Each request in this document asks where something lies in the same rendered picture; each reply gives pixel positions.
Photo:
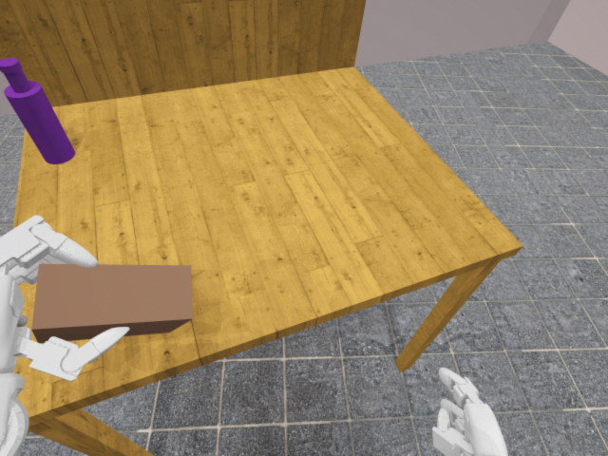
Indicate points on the table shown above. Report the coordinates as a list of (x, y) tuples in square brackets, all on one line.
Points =
[(235, 136)]

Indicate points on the sponge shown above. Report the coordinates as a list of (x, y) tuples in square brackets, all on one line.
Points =
[(78, 303)]

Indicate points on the robot left forearm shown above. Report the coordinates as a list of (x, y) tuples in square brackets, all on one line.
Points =
[(14, 418)]

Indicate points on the left robot hand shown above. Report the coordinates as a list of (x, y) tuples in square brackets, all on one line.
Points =
[(21, 251)]

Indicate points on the right robot hand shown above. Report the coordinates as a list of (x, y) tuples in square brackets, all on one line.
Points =
[(477, 432)]

